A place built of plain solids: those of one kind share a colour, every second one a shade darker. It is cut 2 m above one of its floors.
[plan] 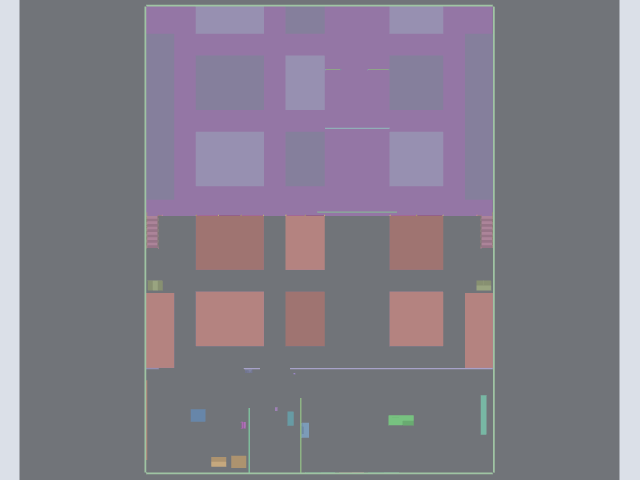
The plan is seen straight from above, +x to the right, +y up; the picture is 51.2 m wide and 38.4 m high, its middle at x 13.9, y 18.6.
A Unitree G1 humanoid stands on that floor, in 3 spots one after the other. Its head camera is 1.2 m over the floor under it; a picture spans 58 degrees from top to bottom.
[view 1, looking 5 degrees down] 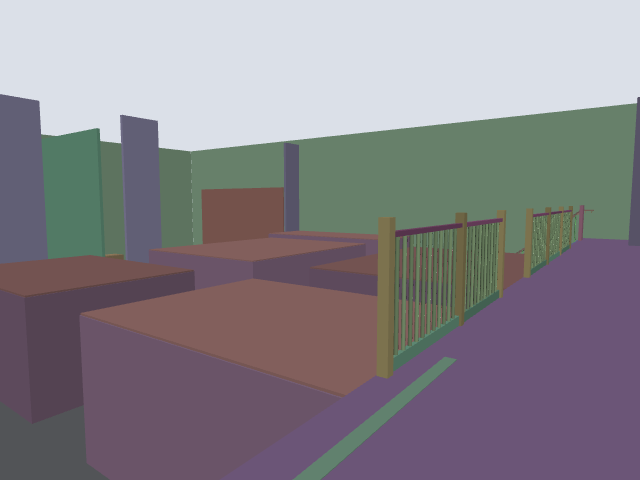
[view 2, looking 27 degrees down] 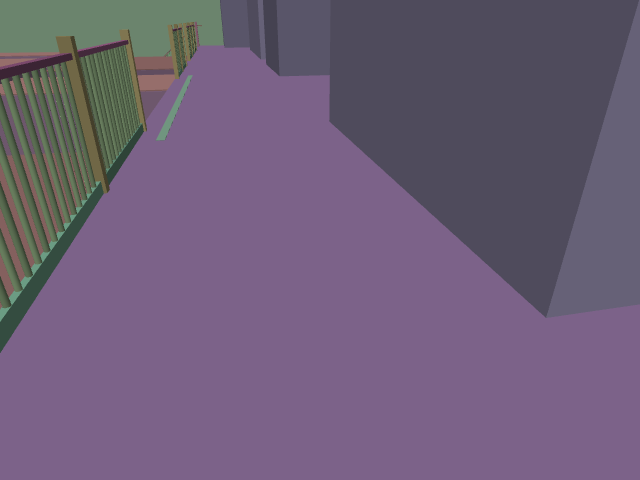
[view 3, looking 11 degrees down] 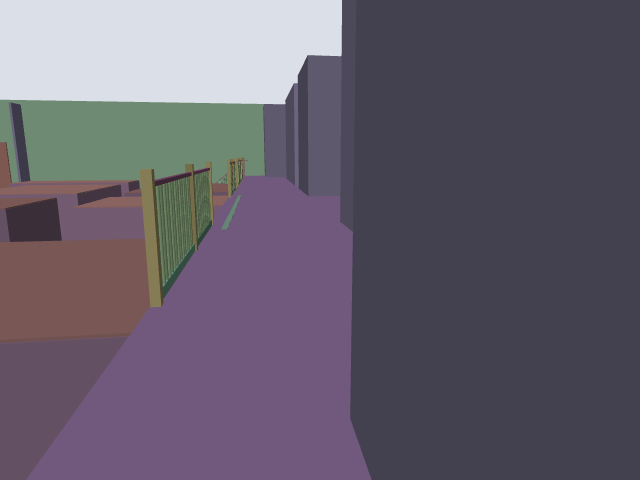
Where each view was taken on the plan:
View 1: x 16.89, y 21.92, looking -144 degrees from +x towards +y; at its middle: units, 18.17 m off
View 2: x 25.10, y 21.57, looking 168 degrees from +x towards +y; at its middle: slab_deck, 2.64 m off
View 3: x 27.27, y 21.42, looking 172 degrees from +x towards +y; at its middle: slab_deck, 6.29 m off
